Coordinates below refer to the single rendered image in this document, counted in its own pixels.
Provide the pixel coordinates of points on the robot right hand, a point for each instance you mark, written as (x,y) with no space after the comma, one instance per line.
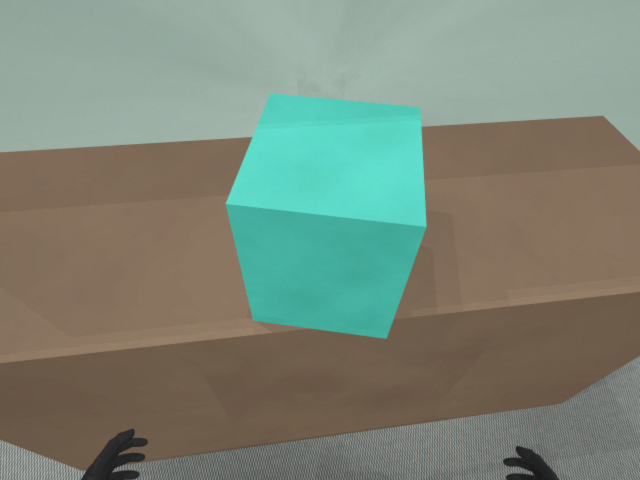
(532,462)

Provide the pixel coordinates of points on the robot left hand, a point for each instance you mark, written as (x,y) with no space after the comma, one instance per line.
(108,459)

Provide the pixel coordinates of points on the pedestal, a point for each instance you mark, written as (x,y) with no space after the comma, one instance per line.
(123,305)

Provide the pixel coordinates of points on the carton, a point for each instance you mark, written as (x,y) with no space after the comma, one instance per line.
(328,212)

